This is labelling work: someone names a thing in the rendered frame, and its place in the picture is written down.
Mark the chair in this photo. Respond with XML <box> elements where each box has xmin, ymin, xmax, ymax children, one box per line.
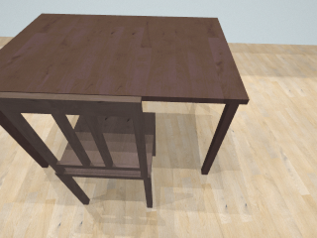
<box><xmin>0</xmin><ymin>91</ymin><xmax>157</xmax><ymax>208</ymax></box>

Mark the table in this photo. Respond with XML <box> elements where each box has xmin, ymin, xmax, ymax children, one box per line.
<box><xmin>0</xmin><ymin>13</ymin><xmax>250</xmax><ymax>176</ymax></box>

